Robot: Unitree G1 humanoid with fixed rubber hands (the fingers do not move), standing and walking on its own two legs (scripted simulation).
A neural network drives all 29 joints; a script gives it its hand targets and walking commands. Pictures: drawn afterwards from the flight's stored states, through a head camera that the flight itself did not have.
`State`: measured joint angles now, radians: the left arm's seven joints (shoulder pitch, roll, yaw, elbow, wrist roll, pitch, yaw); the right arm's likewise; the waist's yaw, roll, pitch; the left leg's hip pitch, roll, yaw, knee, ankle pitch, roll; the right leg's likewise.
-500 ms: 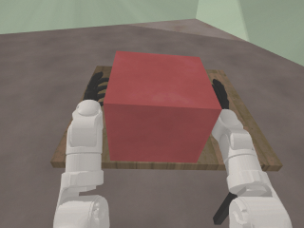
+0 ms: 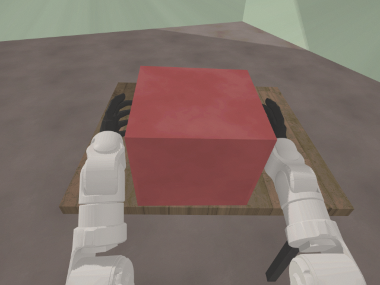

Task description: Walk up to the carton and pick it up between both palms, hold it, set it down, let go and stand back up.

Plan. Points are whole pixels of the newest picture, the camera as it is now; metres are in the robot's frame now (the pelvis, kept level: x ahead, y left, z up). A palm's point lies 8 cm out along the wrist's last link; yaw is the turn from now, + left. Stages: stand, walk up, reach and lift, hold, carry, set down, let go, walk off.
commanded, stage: hold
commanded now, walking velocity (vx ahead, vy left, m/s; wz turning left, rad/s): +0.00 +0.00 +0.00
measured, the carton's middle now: (194, 136) +0.38 +0.01 +0.16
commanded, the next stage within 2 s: none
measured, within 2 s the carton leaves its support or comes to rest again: neither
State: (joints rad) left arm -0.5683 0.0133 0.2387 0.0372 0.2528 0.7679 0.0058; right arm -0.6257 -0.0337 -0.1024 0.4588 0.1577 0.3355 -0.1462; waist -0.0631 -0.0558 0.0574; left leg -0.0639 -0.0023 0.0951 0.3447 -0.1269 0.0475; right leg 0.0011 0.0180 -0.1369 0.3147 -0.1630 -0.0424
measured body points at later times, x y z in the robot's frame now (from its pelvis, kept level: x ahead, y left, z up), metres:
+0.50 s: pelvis +0.00 +0.00 +0.00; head -0.05 +0.03 +0.45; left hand +0.36 +0.17 +0.20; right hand +0.37 -0.15 +0.18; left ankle +0.05 +0.09 -0.75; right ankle +0.02 -0.09 -0.75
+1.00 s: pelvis -0.01 +0.00 +0.00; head -0.05 +0.03 +0.45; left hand +0.36 +0.17 +0.19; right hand +0.37 -0.16 +0.18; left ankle +0.05 +0.09 -0.75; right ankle +0.02 -0.09 -0.75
